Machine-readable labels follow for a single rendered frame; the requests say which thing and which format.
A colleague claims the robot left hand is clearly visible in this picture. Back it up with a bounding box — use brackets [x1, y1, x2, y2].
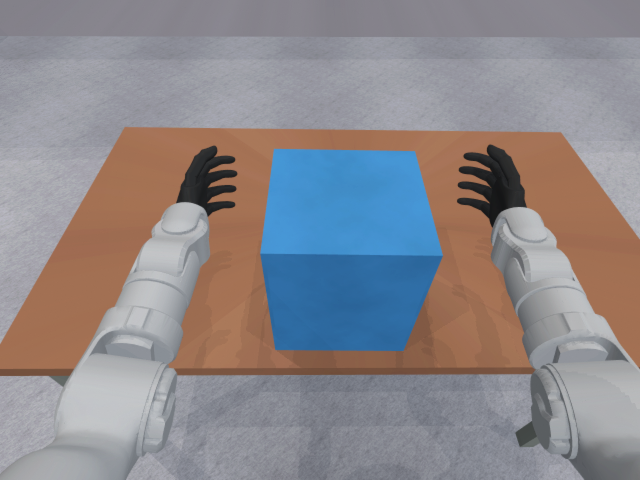
[176, 146, 237, 216]

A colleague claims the robot left upper arm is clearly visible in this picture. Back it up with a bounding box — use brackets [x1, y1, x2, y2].
[0, 353, 177, 480]

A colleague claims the carton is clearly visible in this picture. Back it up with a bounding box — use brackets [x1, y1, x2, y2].
[260, 149, 443, 351]

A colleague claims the right robot forearm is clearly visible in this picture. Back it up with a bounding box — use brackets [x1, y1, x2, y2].
[491, 207, 640, 372]

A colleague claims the left robot forearm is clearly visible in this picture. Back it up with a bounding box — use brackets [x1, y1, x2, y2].
[54, 202, 210, 438]

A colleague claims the table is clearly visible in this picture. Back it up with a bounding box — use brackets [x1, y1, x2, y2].
[0, 127, 640, 447]

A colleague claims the robot right hand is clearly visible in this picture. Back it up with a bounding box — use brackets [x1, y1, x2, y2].
[457, 144, 527, 228]

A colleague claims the robot right upper arm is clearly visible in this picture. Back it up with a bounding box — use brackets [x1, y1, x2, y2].
[530, 360, 640, 480]

